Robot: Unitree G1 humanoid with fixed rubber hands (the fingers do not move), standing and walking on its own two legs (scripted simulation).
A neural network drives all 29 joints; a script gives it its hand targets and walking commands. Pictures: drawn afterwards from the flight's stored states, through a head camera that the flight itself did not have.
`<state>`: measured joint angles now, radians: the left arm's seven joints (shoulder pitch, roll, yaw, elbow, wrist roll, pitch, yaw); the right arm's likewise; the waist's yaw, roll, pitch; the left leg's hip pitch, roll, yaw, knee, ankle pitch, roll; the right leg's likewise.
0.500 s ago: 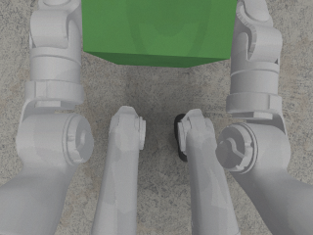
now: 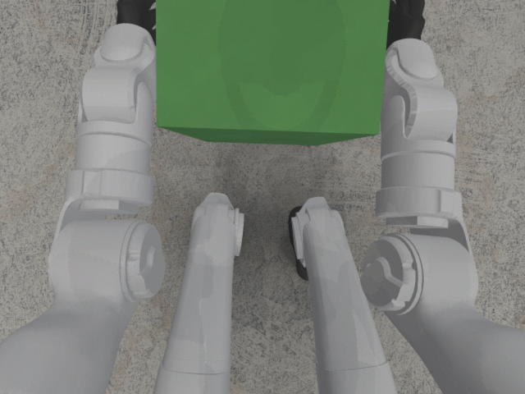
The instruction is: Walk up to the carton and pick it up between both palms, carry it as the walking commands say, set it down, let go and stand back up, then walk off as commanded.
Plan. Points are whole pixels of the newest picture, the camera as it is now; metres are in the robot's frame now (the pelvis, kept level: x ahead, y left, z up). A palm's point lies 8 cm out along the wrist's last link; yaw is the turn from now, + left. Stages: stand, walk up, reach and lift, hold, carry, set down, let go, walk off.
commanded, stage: reach and lift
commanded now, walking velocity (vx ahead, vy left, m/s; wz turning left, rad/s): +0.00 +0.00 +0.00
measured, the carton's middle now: (267, 55) +0.53 +0.01 -0.15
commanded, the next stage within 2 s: none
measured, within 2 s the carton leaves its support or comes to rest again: neither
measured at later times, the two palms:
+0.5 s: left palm (116, 21) +0.51 +0.16 -0.02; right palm (434, 40) +0.50 -0.13 -0.01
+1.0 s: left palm (74, 18) +0.48 +0.16 +0.05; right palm (496, 37) +0.47 -0.13 +0.06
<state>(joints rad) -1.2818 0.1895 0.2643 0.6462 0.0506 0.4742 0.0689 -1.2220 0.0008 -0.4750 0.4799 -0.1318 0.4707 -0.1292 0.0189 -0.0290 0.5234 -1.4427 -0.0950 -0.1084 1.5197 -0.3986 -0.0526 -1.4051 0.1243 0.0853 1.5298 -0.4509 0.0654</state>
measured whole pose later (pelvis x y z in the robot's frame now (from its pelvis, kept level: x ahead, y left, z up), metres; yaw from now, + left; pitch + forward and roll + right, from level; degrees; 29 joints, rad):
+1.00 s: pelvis +0.02 +0.00 +0.11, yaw +1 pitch +10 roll -1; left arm -0.93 0.09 0.24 0.61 0.06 0.43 0.07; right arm -0.88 0.09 -0.42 0.46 -0.14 0.43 -0.12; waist -0.01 -0.02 0.40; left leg -0.95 -0.10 -0.14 1.07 -0.29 -0.03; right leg -0.91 0.09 0.11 1.07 -0.34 0.05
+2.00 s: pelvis +0.14 +0.00 +0.20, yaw +1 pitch -3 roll +0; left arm -0.26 -0.10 0.17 0.40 0.18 0.62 0.04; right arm -0.25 0.15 -0.25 0.33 -0.21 0.63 0.00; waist -0.04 -0.01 -0.02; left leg -0.18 -0.06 -0.14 0.44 -0.21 0.00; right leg -0.14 0.05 0.16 0.42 -0.24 0.02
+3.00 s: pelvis +0.13 +0.00 +0.20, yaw +0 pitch -6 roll +0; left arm -0.18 -0.11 0.15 0.22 0.18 0.77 0.03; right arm -0.21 0.14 -0.18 0.22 -0.19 0.75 -0.01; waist -0.01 -0.01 0.02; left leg -0.10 -0.05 -0.13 0.41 -0.20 0.00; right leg -0.06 0.04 0.15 0.40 -0.23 0.01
